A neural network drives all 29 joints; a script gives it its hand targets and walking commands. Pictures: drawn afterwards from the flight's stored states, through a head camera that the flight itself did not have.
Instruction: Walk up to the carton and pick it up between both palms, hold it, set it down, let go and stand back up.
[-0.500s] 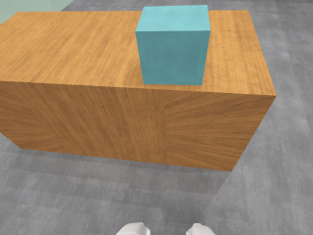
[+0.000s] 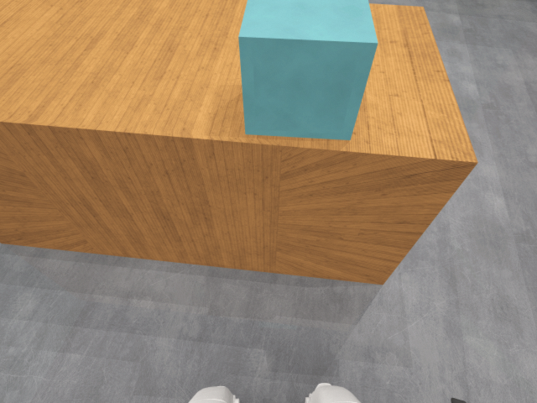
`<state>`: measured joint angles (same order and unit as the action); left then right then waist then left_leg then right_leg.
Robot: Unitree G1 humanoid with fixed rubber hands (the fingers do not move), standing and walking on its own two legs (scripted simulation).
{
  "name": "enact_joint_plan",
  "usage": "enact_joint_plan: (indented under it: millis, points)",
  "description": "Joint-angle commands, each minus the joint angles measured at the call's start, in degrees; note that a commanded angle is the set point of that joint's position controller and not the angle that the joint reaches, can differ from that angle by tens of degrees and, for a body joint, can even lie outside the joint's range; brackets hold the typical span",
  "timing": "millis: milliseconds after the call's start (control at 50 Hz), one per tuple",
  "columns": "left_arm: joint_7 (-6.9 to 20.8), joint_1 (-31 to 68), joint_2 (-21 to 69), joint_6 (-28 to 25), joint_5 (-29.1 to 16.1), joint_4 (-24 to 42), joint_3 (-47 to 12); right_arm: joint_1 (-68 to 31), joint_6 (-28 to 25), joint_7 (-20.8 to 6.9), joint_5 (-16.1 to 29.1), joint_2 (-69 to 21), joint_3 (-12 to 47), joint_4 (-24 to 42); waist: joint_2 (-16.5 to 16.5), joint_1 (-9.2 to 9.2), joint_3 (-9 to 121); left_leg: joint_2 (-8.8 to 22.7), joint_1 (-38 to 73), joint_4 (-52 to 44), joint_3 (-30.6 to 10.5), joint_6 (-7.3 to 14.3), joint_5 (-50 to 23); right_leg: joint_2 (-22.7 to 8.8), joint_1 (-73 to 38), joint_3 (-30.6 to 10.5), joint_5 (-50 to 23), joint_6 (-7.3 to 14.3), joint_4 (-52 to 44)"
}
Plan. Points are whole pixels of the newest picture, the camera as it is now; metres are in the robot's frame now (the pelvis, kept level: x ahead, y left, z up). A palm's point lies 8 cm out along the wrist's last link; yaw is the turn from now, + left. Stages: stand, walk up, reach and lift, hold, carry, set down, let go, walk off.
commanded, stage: walk up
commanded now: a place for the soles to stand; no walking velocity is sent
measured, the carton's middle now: (302, 68) +0.74 -0.03 +0.06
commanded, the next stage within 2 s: none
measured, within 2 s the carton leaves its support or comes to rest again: neither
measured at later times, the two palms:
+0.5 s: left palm out of the picture +0.07 +0.31 -0.10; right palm out of the picture +0.06 -0.31 -0.11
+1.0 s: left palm out of the picture +0.06 +0.31 -0.10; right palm out of the picture +0.07 -0.31 -0.11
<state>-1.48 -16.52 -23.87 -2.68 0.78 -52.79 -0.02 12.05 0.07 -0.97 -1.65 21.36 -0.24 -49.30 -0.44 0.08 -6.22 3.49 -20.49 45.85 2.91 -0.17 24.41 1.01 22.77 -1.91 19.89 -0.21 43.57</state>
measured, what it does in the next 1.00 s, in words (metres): stands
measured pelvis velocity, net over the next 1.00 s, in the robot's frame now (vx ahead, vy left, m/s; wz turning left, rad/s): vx -0.01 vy -0.01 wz -0.01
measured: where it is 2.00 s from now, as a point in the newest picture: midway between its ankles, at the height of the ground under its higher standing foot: outside the picture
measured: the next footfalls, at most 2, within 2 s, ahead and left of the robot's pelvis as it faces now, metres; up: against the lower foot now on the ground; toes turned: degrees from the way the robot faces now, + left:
none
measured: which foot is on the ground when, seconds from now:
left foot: down 0.00-1.00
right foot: down 0.00-1.00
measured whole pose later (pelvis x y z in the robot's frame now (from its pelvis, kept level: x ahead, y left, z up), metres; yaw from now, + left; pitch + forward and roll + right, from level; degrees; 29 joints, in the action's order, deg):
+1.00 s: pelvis -0.01 -0.01 +0.00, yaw +0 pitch -2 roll +0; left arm -1.4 -11.1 -23.7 -2.9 0.8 -53.7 0.0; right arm 12.0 0.4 -1.2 -1.3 21.9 -0.2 -49.3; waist -1.0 0.1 -5.7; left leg 3.6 -19.3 44.7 3.0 -0.3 23.4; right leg 1.5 22.8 -2.0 19.1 0.7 43.9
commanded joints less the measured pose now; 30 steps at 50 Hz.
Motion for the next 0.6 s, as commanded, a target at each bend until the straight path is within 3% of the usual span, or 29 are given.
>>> enact_joint_plan:
  millis: [0,20,40,80,100,120,140,160,220,240,260,280,300,340,380,400,440,480,560,580]
  points:
    - [-1.6,-2.8,-16.3,-2.6,-0.3,2.5,5.6,-2.9,-0.9,1.5,2.3,9.9,-4.9,5.1,5.4,0.56,13.4,-0.4,-2.6,2.8,-3.2,1.3,-4.8,-16.3,-15.4,-24.2,-40.5,13.8,-7.7]
    - [-1.6,-1.4,-15.8,-2.4,-0.5,2.9,5.3,-3.0,-1.1,1.6,2.1,10.4,-5.1,4.4,5.6,0.29,12.7,-0.3,-0.5,0.7,-3.6,1.5,-3.5,-16.7,-13.1,-24.2,-40.1,15.1,-7.2]
    - [-1.7,-0.2,-15.2,-2.2,-0.5,3.3,4.7,-3.1,-1.3,1.6,2.0,10.7,-5.2,3.7,4.9,-0.40,11.7,0.2,2.8,-2.5,-3.9,2.0,-7.7,-14.8,-9.0,-21.3,-37.2,13.8,-6.7]
    - [-1.5,2.5,-12.7,-1.8,-0.5,4.2,3.4,-1.0,-2.0,1.4,1.7,12.5,-5.8,2.3,2.6,-2.45,11.9,3.6,12.4,-8.5,-5.5,4.0,-18.2,-9.6,-0.3,-13.1,-32.1,8.3,-3.9]
    - [-1.3,3.4,-11.2,-1.6,-0.7,4.5,3.1,0.1,-2.1,1.4,1.5,14.1,-6.2,1.5,0.6,-2.86,12.1,6.5,15.1,-11.5,-7.9,5.7,-19.8,-6.1,2.7,-8.6,-26.8,5.7,-0.8]
    - [-1.1,3.0,-9.9,-1.3,-1.0,4.2,2.8,-0.4,-2.1,1.4,1.5,15.3,-6.3,1.5,-1.8,-2.32,11.6,10.3,14.1,-14.7,-11.8,8.9,-18.9,-2.2,3.1,-3.7,-20.2,3.8,3.0]
    - [-1.1,2.3,-9.8,-1.0,-1.0,3.5,2.9,-1.6,-1.9,1.4,1.6,15.5,-6.3,1.7,-2.4,-1.49,10.0,13.2,11.9,-16.0,-13.4,11.3,-19.2,-1.1,2.5,-0.6,-13.0,3.0,4.0]
    - [-1.0,1.6,-10.2,-1.0,-0.8,3.1,3.0,-2.9,-1.7,1.3,1.7,15.6,-6.3,2.0,-3.3,-0.80,9.1,13.8,9.9,-15.6,-12.6,12.0,-19.6,-1.3,0.8,0.3,-9.8,2.9,3.0]
    - [-0.5,-0.7,-12.0,-1.5,-0.3,1.7,3.9,-5.8,-1.1,1.2,1.7,14.3,-5.7,3.4,-3.4,0.88,8.9,8.2,3.0,-10.7,-6.2,7.3,-13.8,-3.3,-5.9,-4.8,-17.0,5.0,-3.8]
    - [-0.6,-1.1,-13.1,-1.8,-0.2,1.6,4.4,-6.1,-0.9,1.1,1.8,13.3,-5.5,3.9,-2.1,0.94,9.2,5.0,1.0,-7.6,-3.9,5.2,-10.9,-6.1,-6.9,-10.7,-17.9,6.8,-6.2]
    - [-0.6,-0.3,-14.5,-2.0,0.1,1.5,4.6,-6.0,-0.7,1.0,1.9,11.9,-5.1,3.7,1.3,0.44,9.2,2.1,0.5,-3.9,-2.5,3.3,-6.7,-10.2,-5.9,-18.3,-16.0,9.4,-9.9]
    - [-0.6,0.7,-15.5,-2.1,0.2,1.7,4.6,-5.3,-0.6,1.0,1.8,10.8,-4.9,3.3,3.8,-0.05,9.1,-0.4,0.7,-1.8,-2.2,2.7,-0.2,-13.4,-4.8,-24.0,-12.9,11.9,-13.1]
    - [-0.6,2.6,-16.0,-2.0,0.1,1.9,4.5,-4.5,-0.5,0.9,1.5,10.6,-4.8,2.8,4.4,-0.63,8.3,-1.2,1.8,-3.4,-3.2,2.7,3.7,-14.5,-2.8,-25.8,-9.0,12.8,-14.7]
    - [-0.5,6.3,-14.7,-1.6,0.3,2.4,3.7,-3.1,-0.9,0.7,1.1,11.2,-5.0,1.6,4.4,-2.23,6.9,0.2,6.8,-9.8,-4.5,3.2,2.7,-11.9,3.0,-21.4,-3.4,10.0,-14.7]
    - [-0.1,8.6,-11.2,-1.3,0.0,2.9,2.8,-1.6,-1.5,0.6,0.7,13.6,-5.6,0.6,-0.2,-3.14,5.6,5.4,10.1,-18.1,-9.2,5.0,3.7,-5.9,7.9,-12.2,-2.7,5.3,-10.0]
    - [0.1,7.2,-10.1,-1.2,-0.3,2.3,2.6,-2.8,-1.7,0.6,0.8,14.7,-5.7,0.7,-3.0,-1.93,5.9,7.9,8.7,-20.7,-12.2,6.8,5.9,-2.9,6.3,-7.7,-2.7,3.9,-7.5]
    - [0.2,4.8,-10.6,-1.0,-0.4,1.5,3.0,-4.7,-1.5,0.6,0.7,15.6,-5.8,1.4,-3.8,-0.16,6.2,10.9,4.9,-21.7,-13.2,9.2,5.9,-0.9,0.7,-1.9,-3.1,3.2,-3.2]
    - [0.3,3.3,-11.4,-1.4,0.0,1.3,3.5,-6.3,-1.2,0.6,0.8,15.1,-5.6,2.3,-2.8,0.79,7.1,8.4,2.9,-16.9,-8.6,7.4,0.9,-2.2,-2.9,-3.8,-6.6,4.1,-5.3]
    - [-0.1,4.1,-14.9,-2.2,0.2,1.6,4.1,-4.9,-0.9,0.6,1.1,12.3,-5.0,2.5,2.5,-0.93,9.4,1.1,4.7,-6.1,-2.9,3.1,-2.3,-10.5,-1.5,-20.3,-10.0,9.3,-12.3]
    - [-0.2,5.0,-15.0,-2.1,0.2,1.9,3.9,-4.4,-0.9,0.6,1.0,11.9,-4.9,2.4,3.4,-1.33,9.4,0.6,5.9,-6.8,-3.6,3.0,-1.3,-11.2,-0.3,-21.4,-9.1,9.8,-12.9]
